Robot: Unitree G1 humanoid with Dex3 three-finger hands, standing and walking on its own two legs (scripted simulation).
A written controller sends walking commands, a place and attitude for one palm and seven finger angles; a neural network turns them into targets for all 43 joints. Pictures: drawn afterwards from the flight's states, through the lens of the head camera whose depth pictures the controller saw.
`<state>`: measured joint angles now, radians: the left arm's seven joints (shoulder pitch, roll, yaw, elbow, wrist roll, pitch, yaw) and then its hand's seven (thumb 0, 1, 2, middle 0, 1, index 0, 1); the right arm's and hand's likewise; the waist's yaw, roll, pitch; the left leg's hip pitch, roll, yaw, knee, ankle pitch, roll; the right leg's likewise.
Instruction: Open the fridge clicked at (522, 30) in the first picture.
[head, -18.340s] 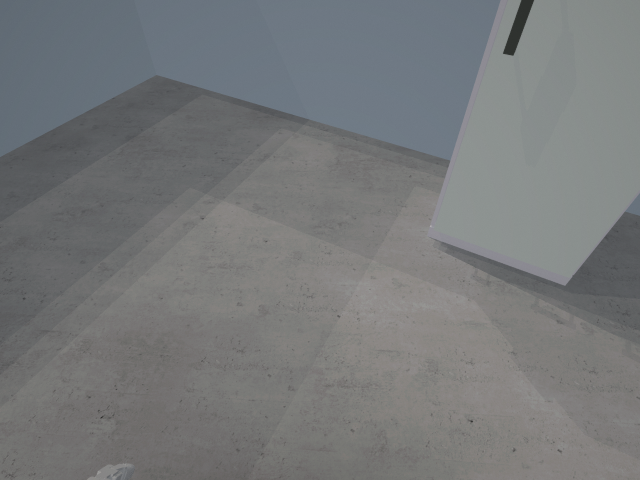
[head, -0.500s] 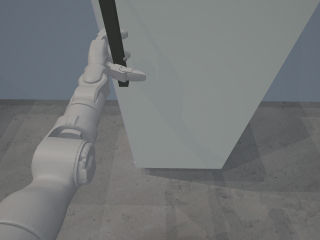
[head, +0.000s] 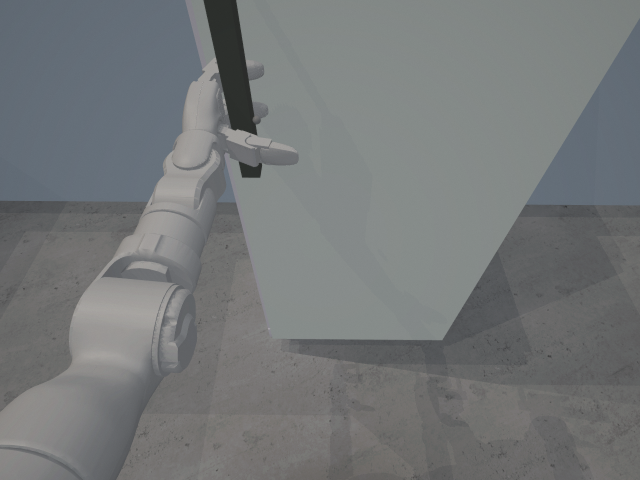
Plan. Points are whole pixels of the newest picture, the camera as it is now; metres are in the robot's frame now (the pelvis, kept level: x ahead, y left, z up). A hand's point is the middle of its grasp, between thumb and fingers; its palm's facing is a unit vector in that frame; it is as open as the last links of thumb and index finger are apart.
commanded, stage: grip the handle and tug to test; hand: left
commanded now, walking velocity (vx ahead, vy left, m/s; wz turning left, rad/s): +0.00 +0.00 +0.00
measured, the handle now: (239, 75) +0.55 +0.08 +0.22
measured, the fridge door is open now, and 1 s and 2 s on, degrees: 0 0 19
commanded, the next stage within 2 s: pull the door a little, standing still in 1.38 s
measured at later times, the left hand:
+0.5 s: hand (254, 120) +0.49 +0.06 +0.19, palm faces -0.04 -1.00 -0.02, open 8.0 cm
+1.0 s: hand (254, 121) +0.49 +0.06 +0.19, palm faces -0.03 -1.00 -0.02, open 6.1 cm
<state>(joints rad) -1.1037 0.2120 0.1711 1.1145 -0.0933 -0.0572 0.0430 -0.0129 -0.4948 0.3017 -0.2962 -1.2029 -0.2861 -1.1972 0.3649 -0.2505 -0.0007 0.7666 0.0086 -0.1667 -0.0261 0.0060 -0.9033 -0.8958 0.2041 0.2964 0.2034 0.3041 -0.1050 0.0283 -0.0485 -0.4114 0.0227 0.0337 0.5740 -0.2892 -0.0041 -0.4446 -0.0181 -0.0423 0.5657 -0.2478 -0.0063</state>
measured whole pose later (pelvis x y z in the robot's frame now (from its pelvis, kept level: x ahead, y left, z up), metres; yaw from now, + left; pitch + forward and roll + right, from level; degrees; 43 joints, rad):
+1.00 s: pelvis +0.01 -0.01 +0.01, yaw -1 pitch +5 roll +0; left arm -0.96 0.20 0.17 0.91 -0.11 0.05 0.04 0.01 0.68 0.77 -0.33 -1.36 -0.33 -1.40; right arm 0.33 -0.25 0.00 0.74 0.03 -0.10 -0.04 0.01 -0.90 -0.90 0.20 0.30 0.20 0.30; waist -0.09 0.04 -0.05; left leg -0.31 0.04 0.04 0.50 -0.28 -0.01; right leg -0.35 0.00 -0.04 0.51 -0.24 -0.02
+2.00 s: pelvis +0.00 +0.00 +0.01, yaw -1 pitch +0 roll +0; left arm -0.32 0.10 -0.10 0.06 -0.08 0.06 0.06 -0.04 0.58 0.69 -0.41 -1.39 -0.26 -1.32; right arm 0.15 -0.23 0.02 0.60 0.01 0.02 -0.09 0.01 -0.90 -0.90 0.20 0.30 0.20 0.30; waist -0.03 0.07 -0.01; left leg -0.22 0.04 0.05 0.48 -0.25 -0.01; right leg -0.26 0.00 -0.03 0.46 -0.20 -0.01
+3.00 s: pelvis -0.09 -0.31 -0.02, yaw +34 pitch -2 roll +3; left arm -0.06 0.15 -0.30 -0.49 0.02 -0.02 0.01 -0.08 0.53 0.74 -0.52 -1.40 -0.18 -1.29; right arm 0.03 -0.18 0.00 0.56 -0.01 -0.10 -0.02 0.01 -0.90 -0.90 0.20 0.30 0.20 0.30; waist -0.05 0.00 0.17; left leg -0.37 0.05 0.01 0.65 -0.24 -0.06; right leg -0.52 0.00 -0.02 1.03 -0.43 0.01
